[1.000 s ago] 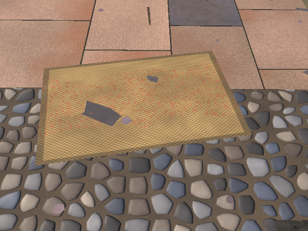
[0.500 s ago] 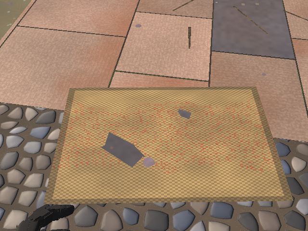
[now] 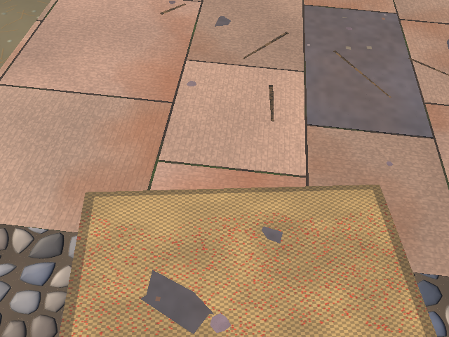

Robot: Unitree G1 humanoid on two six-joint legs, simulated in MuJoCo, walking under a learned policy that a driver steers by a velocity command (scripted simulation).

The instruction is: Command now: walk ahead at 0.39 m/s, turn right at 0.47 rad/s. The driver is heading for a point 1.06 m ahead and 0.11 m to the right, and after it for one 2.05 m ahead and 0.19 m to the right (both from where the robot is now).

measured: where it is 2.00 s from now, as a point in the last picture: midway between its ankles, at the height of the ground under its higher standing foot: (233, 268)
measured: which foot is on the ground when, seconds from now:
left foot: down 0.00-0.32, up 0.34-0.68, down 0.70-1.00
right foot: up 0.00-0.32, down 0.34-0.74, up 0.76-0.98, down 1.00-1.00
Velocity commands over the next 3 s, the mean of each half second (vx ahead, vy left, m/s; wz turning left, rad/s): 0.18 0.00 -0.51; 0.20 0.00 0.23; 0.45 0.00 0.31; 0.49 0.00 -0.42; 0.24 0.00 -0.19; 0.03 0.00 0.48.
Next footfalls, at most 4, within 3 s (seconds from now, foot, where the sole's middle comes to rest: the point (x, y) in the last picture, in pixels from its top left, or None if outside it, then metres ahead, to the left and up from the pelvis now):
0.34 right None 0.24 -0.14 -0.77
0.70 left None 0.27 0.10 -0.77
1.00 right None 0.28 -0.16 -0.77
1.44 left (191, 298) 0.60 0.12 -0.77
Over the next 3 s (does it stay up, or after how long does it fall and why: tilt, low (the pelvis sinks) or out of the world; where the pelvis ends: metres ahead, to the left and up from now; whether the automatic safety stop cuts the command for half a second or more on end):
stays up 1.00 -0.11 0.00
